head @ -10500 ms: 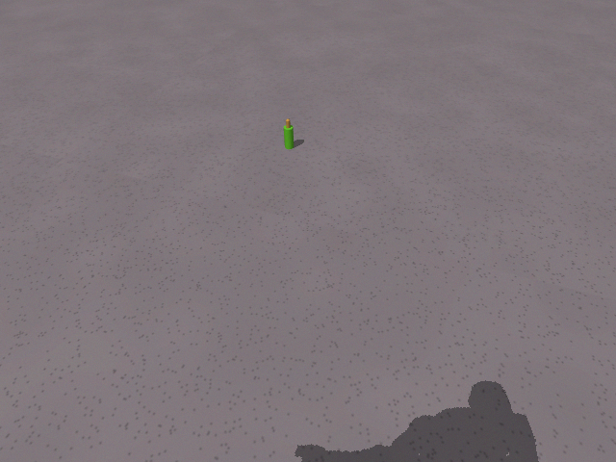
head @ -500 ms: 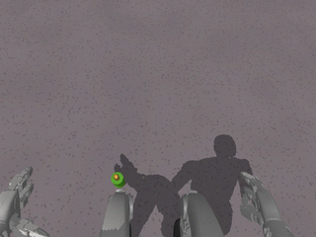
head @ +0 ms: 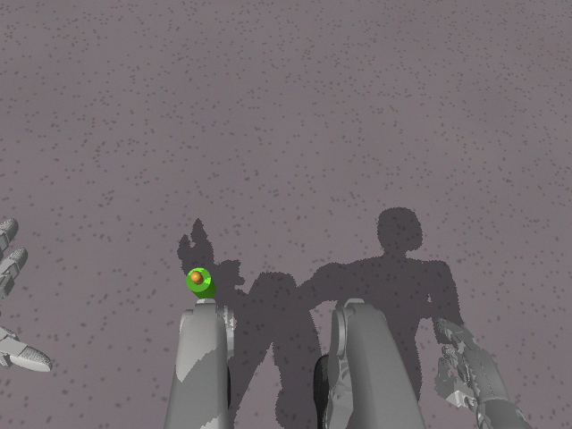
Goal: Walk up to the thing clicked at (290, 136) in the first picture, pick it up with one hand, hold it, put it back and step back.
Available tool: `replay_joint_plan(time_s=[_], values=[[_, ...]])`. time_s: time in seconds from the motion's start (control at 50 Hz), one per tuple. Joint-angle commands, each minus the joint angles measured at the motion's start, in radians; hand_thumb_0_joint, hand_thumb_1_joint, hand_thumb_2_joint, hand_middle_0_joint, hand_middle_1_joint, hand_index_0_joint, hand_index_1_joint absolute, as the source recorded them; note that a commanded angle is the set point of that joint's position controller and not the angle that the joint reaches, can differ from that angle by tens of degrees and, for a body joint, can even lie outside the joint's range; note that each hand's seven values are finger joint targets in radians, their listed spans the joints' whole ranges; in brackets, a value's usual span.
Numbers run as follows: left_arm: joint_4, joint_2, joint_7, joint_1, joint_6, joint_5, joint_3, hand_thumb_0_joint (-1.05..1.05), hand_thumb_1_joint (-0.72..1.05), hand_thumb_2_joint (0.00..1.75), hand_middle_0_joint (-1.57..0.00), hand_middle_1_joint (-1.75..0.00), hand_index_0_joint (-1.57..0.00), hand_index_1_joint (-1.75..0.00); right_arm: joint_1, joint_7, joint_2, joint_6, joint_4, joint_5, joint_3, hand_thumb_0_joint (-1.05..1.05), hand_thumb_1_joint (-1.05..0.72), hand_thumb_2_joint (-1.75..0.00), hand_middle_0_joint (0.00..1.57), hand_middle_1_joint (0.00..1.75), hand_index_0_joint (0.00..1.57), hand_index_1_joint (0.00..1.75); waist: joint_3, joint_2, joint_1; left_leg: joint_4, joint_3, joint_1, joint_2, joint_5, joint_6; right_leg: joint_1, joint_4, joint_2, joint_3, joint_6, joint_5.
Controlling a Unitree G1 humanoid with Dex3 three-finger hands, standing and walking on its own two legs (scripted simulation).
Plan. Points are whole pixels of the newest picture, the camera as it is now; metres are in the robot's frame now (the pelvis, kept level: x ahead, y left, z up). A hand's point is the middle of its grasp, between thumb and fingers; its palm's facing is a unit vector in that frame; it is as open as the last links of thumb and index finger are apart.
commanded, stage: go down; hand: left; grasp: from the side
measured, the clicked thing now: (200, 282) +0.38 +0.18 -0.40
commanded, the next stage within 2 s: approach in 1.44 s
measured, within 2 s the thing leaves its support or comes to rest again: neither
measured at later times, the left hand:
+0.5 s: hand (31, 289) +0.31 +0.35 -0.09, palm faces +0.03 -0.98 -0.18, open 17.3 cm
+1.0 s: hand (36, 283) +0.32 +0.36 -0.11, palm faces +0.02 -0.99 -0.15, open 17.4 cm
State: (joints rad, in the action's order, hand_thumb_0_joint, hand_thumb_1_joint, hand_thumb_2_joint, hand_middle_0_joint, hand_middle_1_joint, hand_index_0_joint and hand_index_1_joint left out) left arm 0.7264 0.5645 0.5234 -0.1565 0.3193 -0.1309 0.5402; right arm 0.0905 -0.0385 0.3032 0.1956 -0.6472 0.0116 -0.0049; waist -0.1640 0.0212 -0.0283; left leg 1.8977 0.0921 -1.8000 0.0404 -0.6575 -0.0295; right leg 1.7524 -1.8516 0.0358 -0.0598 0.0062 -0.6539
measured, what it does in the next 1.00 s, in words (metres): lowers itself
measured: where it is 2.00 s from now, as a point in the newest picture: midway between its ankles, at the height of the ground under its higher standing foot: (272, 424)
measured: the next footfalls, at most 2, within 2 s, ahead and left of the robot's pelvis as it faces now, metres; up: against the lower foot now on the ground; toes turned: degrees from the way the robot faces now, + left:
none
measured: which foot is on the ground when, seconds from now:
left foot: down 0.00-1.00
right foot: down 0.00-1.00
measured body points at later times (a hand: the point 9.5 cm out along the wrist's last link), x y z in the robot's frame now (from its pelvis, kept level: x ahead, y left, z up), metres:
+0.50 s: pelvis -0.01 +0.00 -0.05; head +0.19 +0.05 +0.35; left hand +0.30 +0.41 -0.08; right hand +0.18 -0.27 -0.16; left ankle +0.08 +0.13 -0.46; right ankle +0.08 -0.13 -0.46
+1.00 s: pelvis -0.01 +0.00 -0.08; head +0.18 +0.05 +0.32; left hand +0.31 +0.41 -0.10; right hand +0.16 -0.27 -0.19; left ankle +0.08 +0.13 -0.46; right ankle +0.08 -0.13 -0.46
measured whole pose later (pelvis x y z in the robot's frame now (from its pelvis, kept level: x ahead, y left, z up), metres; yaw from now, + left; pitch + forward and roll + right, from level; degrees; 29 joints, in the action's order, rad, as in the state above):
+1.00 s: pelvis -0.01 +0.00 -0.08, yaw -1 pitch +32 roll -5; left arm 0.82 0.67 0.68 -0.31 0.37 -0.20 0.65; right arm 0.08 -0.03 0.34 0.20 -0.70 0.02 -0.04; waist -0.14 0.03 -0.03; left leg 2.16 0.12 -2.04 0.03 -0.68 -0.03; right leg 1.99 -2.10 0.03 -0.06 0.01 -0.67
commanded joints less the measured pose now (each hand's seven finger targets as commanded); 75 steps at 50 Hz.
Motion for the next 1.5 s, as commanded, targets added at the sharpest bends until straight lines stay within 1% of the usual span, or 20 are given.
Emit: replay_joint_plan(time_s=[0.0, 0.06, 0.14, 0.2, 0.28, 0.34, 0.4, 0.52, 0.56, 0.6, 0.72, 0.86, 0.92, 0.98, 1.02, 1.04, 1.16, 1.24, 1.4, 1.48], values=[[-0.155, 0.368, -0.002, -0.043, 0.061, -0.045, 0.153, 0.0, -0.57, 0.15, -0.06, -0.16, -0.06, -0.16, 0.056, -0.015, 0.207, 0.034, 0.095, -0.01, 0.068, 0.0, -0.88, -0.9, 0.2, 0.3, 0.2, 0.3, -0.532, -0.155, 0.067, -0.26, -0.031, 0.365, -0.023, 0.088, 0.046, -0.264, 0.199, -0.035, 0.026, -0.041, 0.081], [-0.117, 0.339, 0.008, -0.029, 0.057, -0.054, 0.147, 0.0, -0.57, 0.15, -0.06, -0.15, -0.05, -0.15, 0.051, -0.013, 0.213, 0.032, 0.089, -0.016, 0.066, 0.0, -0.88, -0.9, 0.2, 0.3, 0.2, 0.3, -0.498, -0.175, 0.067, -0.261, -0.014, 0.365, -0.02, 0.108, 0.041, -0.196, 0.151, -0.039, 0.003, -0.048, 0.106], [-0.113, 0.319, 0.036, -0.078, 0.068, -0.062, 0.128, 0.0, -0.59, 0.15, -0.06, -0.16, -0.06, -0.16, 0.052, -0.012, 0.219, 0.033, 0.092, -0.017, 0.069, 0.0, -0.88, -0.9, 0.2, 0.3, 0.2, 0.3, -0.491, -0.182, 0.038, -0.229, -0.011, 0.348, -0.02, 0.126, 0.042, -0.161, 0.126, -0.038, -0.003, -0.05, 0.125], [-0.114, 0.34, 0.059, -0.139, 0.089, -0.069, 0.134, 0.0, -0.59, 0.15, -0.06, -0.16, -0.06, -0.16, 0.071, -0.012, 0.225, 0.037, 0.063, -0.012, 0.071, 0.0, -0.89, -0.9, 0.2, 0.3, 0.2, 0.3, -0.49, -0.181, 0.024, -0.196, -0.008, 0.336, -0.018, 0.115, 0.043, -0.129, 0.108, -0.037, -0.005, -0.047, 0.114], [-0.144, 0.42, 0.071, -0.182, 0.119, -0.074, 0.179, 0.0, -0.59, 0.16, -0.06, -0.16, -0.05, -0.16, 0.066, -0.014, 0.228, 0.042, 0.058, -0.004, 0.065, 0.0, -0.89, -0.9, 0.2, 0.3, 0.2, 0.3, -0.522, -0.163, 0.035, -0.158, -0.027, 0.284, -0.02, 0.069, 0.052, -0.152, 0.101, -0.038, 0.005, -0.042, 0.074], [-0.107, 0.393, 0.083, -0.183, 0.119, -0.079, 0.164, 0.0, -0.55, 0.16, -0.05, -0.15, -0.05, -0.15, 0.068, -0.014, 0.228, 0.043, 0.038, 0.0, 0.062, 0.0, -0.9, -0.9, 0.2, 0.3, 0.2, 0.3, -0.518, -0.152, 0.032, -0.139, -0.036, 0.268, -0.021, 0.059, 0.053, -0.138, 0.093, -0.04, 0.009, -0.042, 0.059], [-0.111, 0.431, 0.089, -0.168, 0.111, -0.08, 0.195, 0.0, -0.55, 0.16, -0.05, -0.14, -0.04, -0.15, 0.069, -0.015, 0.24, 0.038, 0.032, 0.002, 0.059, 0.0, -0.89, -0.9, 0.2, 0.3, 0.2, 0.3, -0.545, -0.206, 0.061, -0.14, -0.029, 0.295, -0.019, 0.088, 0.046, -0.117, 0.049, -0.039, -0.002, -0.047, 0.095], [-0.108, 0.427, 0.111, -0.182, 0.087, -0.09, 0.188, 0.0, -0.57, 0.16, -0.05, -0.14, -0.04, -0.14, 0.07, -0.013, 0.245, 0.031, 0.033, -0.002, 0.055, 0.0, -0.9, -0.9, 0.2, 0.3, 0.2, 0.3, -0.566, -0.197, 0.049, -0.104, -0.024, 0.295, -0.021, 0.159, 0.044, -0.097, 0.016, -0.037, -0.011, -0.05, 0.141], [-0.09, 0.408, 0.117, -0.204, 0.086, -0.099, 0.175, 0.0, -0.58, 0.16, -0.05, -0.14, -0.04, -0.14, 0.07, -0.011, 0.233, 0.031, 0.029, -0.002, 0.049, 0.0, -0.9, -0.9, 0.2, 0.3, 0.2, 0.3, -0.521, -0.146, 0.034, -0.085, -0.037, 0.219, -0.024, 0.11, 0.053, -0.102, 0.032, -0.04, -0.006, -0.044, 0.098], [-0.055, 0.427, 0.119, -0.196, 0.089, -0.102, 0.198, 0.0, -0.56, 0.16, -0.05, -0.13, -0.03, -0.14, 0.073, -0.009, 0.231, 0.034, 0.021, 0.0, 0.049, 0.0, -0.89, -0.9, 0.2, 0.3, 0.2, 0.3, -0.517, -0.114, 0.04, -0.059, -0.049, 0.181, -0.026, 0.097, 0.059, -0.124, 0.042, -0.04, 0.004, -0.04, 0.084], [-0.041, 0.442, 0.136, -0.245, 0.103, -0.089, 0.181, 0.0, -0.56, 0.16, -0.05, -0.14, -0.04, -0.14, 0.067, -0.007, 0.239, 0.034, 0.021, 0.002, 0.048, 0.0, -0.89, -0.9, 0.2, 0.3, 0.2, 0.3, -0.492, -0.135, 0.033, -0.06, -0.045, 0.167, -0.022, 0.031, 0.058, -0.074, 0.023, -0.043, 0.0, -0.043, 0.031], [-0.081, 0.502, 0.14, -0.274, 0.109, -0.096, 0.21, 0.0, -0.6, 0.14, -0.05, -0.12, -0.04, -0.13, 0.069, -0.005, 0.247, 0.034, 0.024, 0.002, 0.042, 0.0, -0.9, -0.91, 0.2, 0.3, 0.2, 0.3, -0.53, -0.182, 0.05, -0.061, -0.04, 0.173, -0.021, 0.005, 0.054, -0.057, -0.009, -0.043, -0.011, -0.045, 0.018], [-0.061, 0.452, 0.146, -0.253, 0.101, -0.105, 0.189, 0.0, -0.57, 0.15, -0.05, -0.13, -0.04, -0.14, 0.07, -0.005, 0.247, 0.033, 0.017, 0.001, 0.04, 0.0, -0.9, -0.9, 0.2, 0.3, 0.2, 0.3, -0.513, -0.182, 0.042, -0.048, -0.041, 0.176, -0.023, 0.039, 0.053, -0.032, -0.022, -0.042, -0.013, -0.046, 0.044], [-0.088, 0.49, 0.143, -0.264, 0.104, -0.109, 0.215, 0.0, -0.59, 0.14, -0.05, -0.12, -0.04, -0.13, 0.073, -0.004, 0.249, 0.033, 0.021, -0.002, 0.043, 0.0, -0.9, -0.91, 0.2, 0.3, 0.2, 0.3, -0.522, -0.178, 0.051, -0.043, -0.041, 0.168, -0.023, 0.034, 0.054, -0.041, -0.021, -0.043, -0.011, -0.046, 0.039], [-0.062, 0.452, 0.148, -0.234, 0.101, -0.112, 0.199, 0.0, -0.6, 0.14, -0.05, -0.12, -0.04, -0.13, 0.075, -0.003, 0.246, 0.034, 0.02, -0.003, 0.044, 0.0, -0.9, -0.91, 0.2, 0.3, 0.2, 0.3, -0.522, -0.16, 0.04, -0.031, -0.043, 0.166, -0.025, 0.06, 0.054, -0.039, -0.024, -0.044, -0.013, -0.046, 0.056], [-0.083, 0.473, 0.148, -0.246, 0.103, -0.115, 0.209, 0.0, -0.58, 0.15, -0.05, -0.13, -0.04, -0.13, 0.076, -0.002, 0.247, 0.033, 0.017, -0.002, 0.041, 0.0, -0.9, -0.9, 0.2, 0.3, 0.2, 0.3, -0.522, -0.175, 0.052, -0.03, -0.044, 0.167, -0.023, 0.076, 0.052, -0.043, -0.032, -0.043, -0.012, -0.047, 0.068], [-0.097, 0.438, 0.159, -0.263, 0.108, -0.124, 0.197, 0.0, -0.58, 0.14, -0.05, -0.13, -0.04, -0.13, 0.086, -0.002, 0.251, 0.031, 0.007, 0.0, 0.048, 0.0, -0.9, -0.9, 0.2, 0.3, 0.2, 0.3, -0.559, -0.182, 0.037, -0.001, -0.042, 0.21, -0.025, 0.168, 0.05, -0.033, -0.057, -0.04, -0.014, -0.05, 0.144], [-0.141, 0.469, 0.153, -0.279, 0.109, -0.114, 0.207, 0.0, -0.59, 0.13, -0.05, -0.12, -0.04, -0.13, 0.088, 0.001, 0.25, 0.029, 0.018, 0.001, 0.052, 0.0, -0.9, -0.9, 0.2, 0.3, 0.2, 0.3, -0.57, -0.202, 0.041, -0.02, -0.039, 0.206, -0.023, 0.114, 0.049, -0.041, -0.05, -0.04, -0.016, -0.049, 0.105], [-0.123, 0.449, 0.146, -0.278, 0.096, -0.119, 0.201, 0.0, -0.58, 0.13, -0.05, -0.13, -0.04, -0.13, 0.076, 0.0, 0.256, 0.02, 0.021, -0.004, 0.05, 0.0, -0.89, -0.9, 0.2, 0.3, 0.2, 0.3, -0.528, -0.204, 0.042, -0.046, -0.023, 0.214, -0.02, 0.063, 0.05, 0.003, -0.055, -0.039, -0.019, -0.048, 0.073], [-0.079, 0.456, 0.148, -0.315, 0.099, -0.124, 0.198, 0.0, -0.61, 0.12, -0.05, -0.11, -0.04, -0.12, 0.067, 0.003, 0.244, 0.019, 0.029, -0.007, 0.039, 0.0, -0.9, -0.9, 0.2, 0.3, 0.2, 0.3, -0.485, -0.151, 0.023, -0.02, -0.037, 0.126, -0.027, 0.022, 0.06, -0.014, -0.035, -0.041, -0.013, -0.043, 0.029]])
